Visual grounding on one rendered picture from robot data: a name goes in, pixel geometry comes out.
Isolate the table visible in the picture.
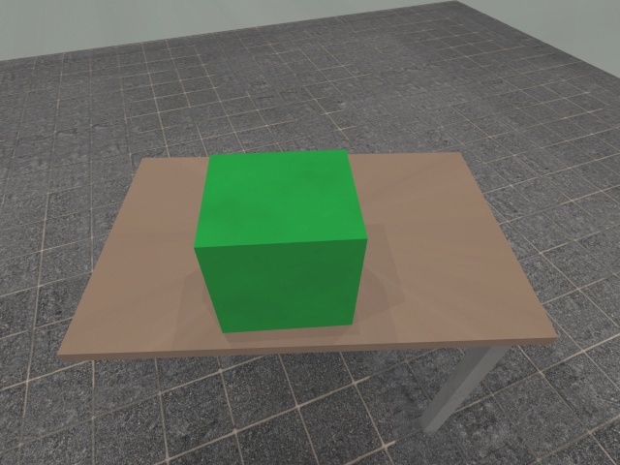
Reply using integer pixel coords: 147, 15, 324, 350
57, 152, 558, 432

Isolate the carton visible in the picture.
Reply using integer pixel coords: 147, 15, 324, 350
194, 149, 368, 333

